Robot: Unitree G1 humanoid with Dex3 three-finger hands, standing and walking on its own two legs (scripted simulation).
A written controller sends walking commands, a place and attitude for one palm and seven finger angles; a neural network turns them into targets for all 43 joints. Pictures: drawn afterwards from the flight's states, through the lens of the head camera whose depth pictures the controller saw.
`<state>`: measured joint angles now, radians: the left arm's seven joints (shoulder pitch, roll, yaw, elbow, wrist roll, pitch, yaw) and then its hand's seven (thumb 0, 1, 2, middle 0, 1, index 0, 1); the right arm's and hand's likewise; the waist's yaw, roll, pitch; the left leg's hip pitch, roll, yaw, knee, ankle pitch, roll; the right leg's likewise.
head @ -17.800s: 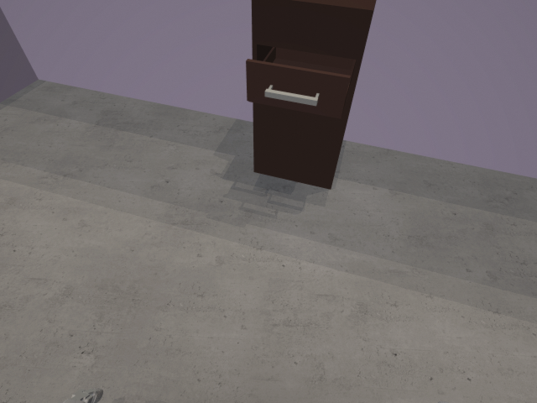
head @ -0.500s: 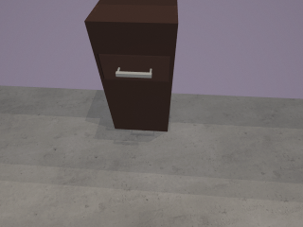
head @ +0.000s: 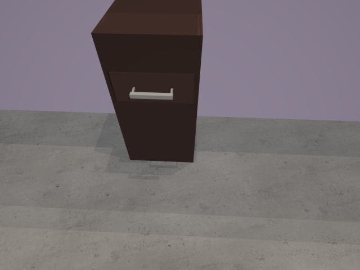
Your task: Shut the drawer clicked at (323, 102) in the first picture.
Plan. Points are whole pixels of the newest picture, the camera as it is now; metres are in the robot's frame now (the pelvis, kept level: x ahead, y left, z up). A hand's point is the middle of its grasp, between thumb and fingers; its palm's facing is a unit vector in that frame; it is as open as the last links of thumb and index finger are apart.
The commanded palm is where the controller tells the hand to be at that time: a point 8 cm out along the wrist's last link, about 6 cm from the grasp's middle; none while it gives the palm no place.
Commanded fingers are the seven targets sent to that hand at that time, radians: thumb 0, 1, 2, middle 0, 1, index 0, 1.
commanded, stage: look to check the result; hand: left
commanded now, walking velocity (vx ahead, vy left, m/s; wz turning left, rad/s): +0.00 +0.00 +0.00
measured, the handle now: (152, 92) +0.87 +0.18 -0.16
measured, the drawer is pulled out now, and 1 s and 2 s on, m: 0.00 0.00 0.00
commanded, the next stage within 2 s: stand and wait in 0.52 s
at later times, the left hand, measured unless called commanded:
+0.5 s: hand out of the picture +0.07 +0.22 -0.16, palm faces -0.01 -0.95 -0.32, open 7.4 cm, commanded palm none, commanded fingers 0.00 0.90 0.90 -0.20 -0.30 -0.20 -0.30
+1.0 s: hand out of the picture +0.09 +0.22 -0.16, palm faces -0.03 -0.95 -0.32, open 7.4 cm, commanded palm none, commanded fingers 0.00 0.90 0.90 -0.20 -0.30 -0.20 -0.30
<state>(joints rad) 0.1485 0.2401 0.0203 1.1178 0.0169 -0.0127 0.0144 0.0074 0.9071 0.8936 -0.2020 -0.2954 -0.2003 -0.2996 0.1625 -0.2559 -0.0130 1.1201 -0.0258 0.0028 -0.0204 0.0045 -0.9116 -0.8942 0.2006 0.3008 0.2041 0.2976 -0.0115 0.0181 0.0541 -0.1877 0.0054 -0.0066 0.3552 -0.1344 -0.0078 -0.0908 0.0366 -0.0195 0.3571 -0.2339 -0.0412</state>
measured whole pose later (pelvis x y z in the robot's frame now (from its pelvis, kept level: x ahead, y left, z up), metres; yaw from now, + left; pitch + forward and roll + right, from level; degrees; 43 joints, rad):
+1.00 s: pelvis +0.02 -0.01 +0.00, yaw -1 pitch -1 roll +1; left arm 0.14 0.28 0.02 1.13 0.01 -0.01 0.02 0.01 0.91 0.89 -0.20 -0.29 -0.20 -0.30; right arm 0.15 -0.29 -0.01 1.13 -0.02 0.00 -0.02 0.01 -0.91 -0.89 0.20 0.30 0.21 0.30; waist -0.01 0.02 0.06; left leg -0.14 0.03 0.01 0.32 -0.15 -0.03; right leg -0.04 0.06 0.00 0.30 -0.24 -0.06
